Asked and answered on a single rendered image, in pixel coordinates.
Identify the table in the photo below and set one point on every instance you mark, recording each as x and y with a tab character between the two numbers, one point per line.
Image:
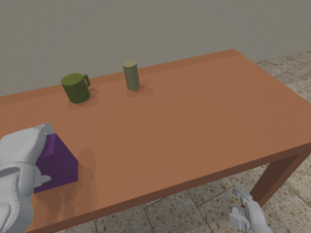
191	122

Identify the left robot forearm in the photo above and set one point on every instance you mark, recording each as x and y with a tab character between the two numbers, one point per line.
16	190

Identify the robot left hand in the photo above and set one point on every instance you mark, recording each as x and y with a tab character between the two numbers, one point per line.
25	146

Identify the sponge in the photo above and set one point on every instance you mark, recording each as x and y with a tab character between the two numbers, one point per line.
58	162

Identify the robot right hand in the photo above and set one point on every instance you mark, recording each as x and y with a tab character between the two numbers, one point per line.
243	218

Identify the right robot forearm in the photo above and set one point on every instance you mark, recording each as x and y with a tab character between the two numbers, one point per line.
260	228

